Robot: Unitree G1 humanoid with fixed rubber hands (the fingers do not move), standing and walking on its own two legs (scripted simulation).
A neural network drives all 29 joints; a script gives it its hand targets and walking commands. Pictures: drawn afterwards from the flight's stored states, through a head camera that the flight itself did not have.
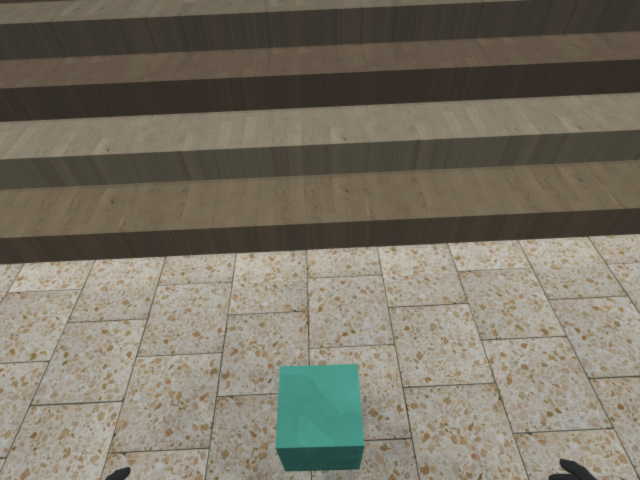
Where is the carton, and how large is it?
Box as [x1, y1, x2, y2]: [276, 364, 364, 471]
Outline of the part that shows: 356,364 280,366 276,450 285,471 359,468 364,445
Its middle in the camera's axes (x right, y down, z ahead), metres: +0.00 +0.50 +1.07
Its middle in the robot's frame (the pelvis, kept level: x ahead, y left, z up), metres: +0.40 +0.04 -0.66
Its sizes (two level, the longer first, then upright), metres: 0.210 0.200 0.250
